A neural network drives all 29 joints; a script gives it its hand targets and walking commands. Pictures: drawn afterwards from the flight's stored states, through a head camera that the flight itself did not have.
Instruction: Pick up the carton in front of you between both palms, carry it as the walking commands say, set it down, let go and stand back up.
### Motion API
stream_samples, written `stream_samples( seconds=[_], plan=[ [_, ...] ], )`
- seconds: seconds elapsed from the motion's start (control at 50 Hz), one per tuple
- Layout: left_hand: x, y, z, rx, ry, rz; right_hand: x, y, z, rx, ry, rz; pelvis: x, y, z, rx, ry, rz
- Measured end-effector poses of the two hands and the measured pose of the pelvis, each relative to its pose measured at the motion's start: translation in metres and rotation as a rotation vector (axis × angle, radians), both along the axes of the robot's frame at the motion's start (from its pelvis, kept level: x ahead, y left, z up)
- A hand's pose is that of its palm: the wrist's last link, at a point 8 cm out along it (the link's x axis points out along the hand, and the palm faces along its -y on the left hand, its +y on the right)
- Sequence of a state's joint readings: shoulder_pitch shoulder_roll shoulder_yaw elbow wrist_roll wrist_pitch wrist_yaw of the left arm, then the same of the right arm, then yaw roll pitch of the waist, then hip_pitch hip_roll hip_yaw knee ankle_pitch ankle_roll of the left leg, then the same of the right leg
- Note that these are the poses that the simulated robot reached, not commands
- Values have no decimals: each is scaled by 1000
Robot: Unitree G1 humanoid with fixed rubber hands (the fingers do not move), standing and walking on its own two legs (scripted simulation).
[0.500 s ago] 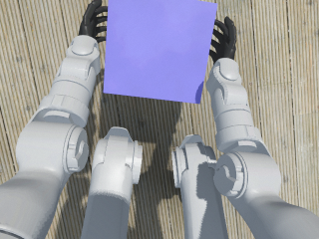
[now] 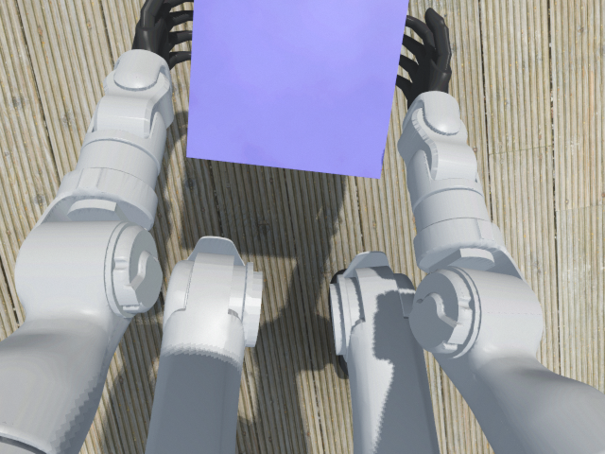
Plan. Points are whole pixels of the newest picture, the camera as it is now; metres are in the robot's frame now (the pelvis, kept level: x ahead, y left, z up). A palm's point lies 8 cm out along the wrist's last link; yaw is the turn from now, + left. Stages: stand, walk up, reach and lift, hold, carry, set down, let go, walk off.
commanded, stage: set down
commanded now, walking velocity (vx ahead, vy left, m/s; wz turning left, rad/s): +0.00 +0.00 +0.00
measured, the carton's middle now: (290, 88) +0.51 +0.05 -0.25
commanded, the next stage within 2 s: let go in 1.70 s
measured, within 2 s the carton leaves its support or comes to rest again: neither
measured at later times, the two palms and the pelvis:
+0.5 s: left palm (143, 89) +0.48 +0.23 -0.21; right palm (421, 126) +0.48 -0.12 -0.20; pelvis +0.00 +0.00 -0.01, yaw +0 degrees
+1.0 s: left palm (68, 39) +0.49 +0.25 -0.09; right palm (478, 105) +0.48 -0.12 -0.08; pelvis +0.00 +0.00 +0.05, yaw +1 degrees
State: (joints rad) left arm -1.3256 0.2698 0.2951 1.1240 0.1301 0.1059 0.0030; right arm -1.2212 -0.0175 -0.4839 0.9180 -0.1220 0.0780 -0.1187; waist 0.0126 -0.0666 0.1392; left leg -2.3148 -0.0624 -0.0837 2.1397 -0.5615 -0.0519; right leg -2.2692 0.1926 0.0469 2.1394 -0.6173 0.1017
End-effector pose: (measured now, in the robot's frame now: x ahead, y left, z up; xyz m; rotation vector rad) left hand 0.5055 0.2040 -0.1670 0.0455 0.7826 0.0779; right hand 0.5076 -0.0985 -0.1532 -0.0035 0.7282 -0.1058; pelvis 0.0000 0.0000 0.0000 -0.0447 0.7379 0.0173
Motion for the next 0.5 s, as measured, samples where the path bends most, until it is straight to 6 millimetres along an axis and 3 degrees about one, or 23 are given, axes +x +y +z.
stream_samples(
  seconds=[0.36, 0.42, 0.5],
  plan=[
    [0, 5, -17, -23, -9, 2, 2, -2, -16, 9, -6, 38, 4, 2, -7, -1, -16, 0],
    [-5, 8, -22, -9, -5, 6, -7, -4, -25, -25, 37, 80, 2, 2, -9, -1, -36, 0],
    [-29, 24, -42, 27, 39, 54, -31, -20, -46, -61, 100, 60, -1, 3, -11, 1, -61, 2]
  ],
)
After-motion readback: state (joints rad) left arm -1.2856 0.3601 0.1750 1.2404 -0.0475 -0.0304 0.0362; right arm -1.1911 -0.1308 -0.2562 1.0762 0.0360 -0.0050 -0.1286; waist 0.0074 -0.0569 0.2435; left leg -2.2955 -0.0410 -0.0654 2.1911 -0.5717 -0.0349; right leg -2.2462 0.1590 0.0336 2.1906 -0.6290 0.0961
